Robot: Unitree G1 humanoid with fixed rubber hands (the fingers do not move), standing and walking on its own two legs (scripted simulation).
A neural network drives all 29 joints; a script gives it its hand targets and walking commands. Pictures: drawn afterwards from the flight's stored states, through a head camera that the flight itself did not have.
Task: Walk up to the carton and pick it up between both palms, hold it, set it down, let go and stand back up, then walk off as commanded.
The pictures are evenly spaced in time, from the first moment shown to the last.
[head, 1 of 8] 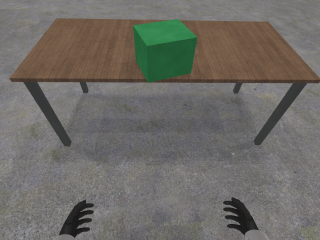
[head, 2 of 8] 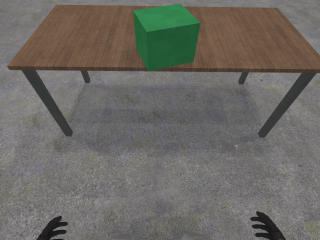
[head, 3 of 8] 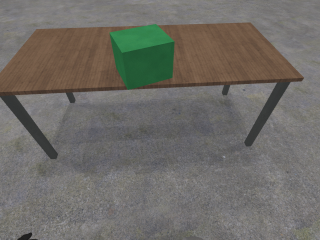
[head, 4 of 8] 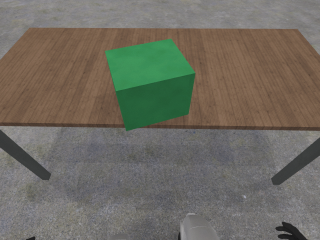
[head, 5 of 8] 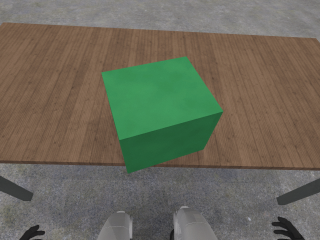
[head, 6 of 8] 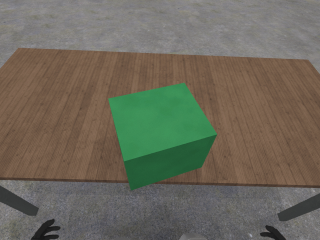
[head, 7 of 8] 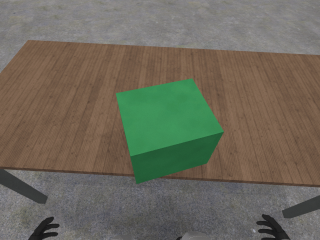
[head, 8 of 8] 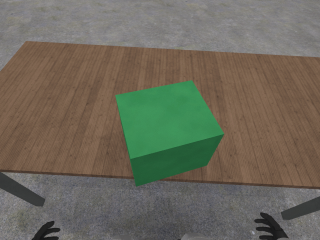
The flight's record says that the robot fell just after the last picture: no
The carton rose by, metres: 0.00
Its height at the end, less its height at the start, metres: +0.00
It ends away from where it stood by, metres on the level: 0.00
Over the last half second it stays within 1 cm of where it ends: yes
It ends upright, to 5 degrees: yes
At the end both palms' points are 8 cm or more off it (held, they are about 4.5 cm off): yes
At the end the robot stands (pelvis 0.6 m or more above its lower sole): yes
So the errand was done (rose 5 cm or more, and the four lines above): no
